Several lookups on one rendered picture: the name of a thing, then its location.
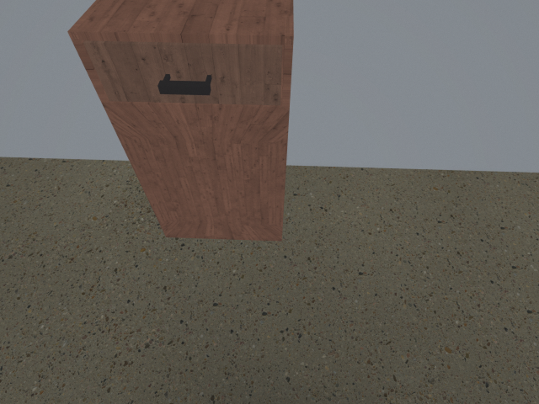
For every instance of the handle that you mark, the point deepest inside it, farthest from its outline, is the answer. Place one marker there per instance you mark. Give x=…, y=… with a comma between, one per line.
x=184, y=87

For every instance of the drawer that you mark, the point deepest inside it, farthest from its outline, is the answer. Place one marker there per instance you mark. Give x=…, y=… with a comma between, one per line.
x=240, y=73

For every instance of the cabinet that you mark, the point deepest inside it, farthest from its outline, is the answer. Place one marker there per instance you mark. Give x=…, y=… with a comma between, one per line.
x=212, y=171

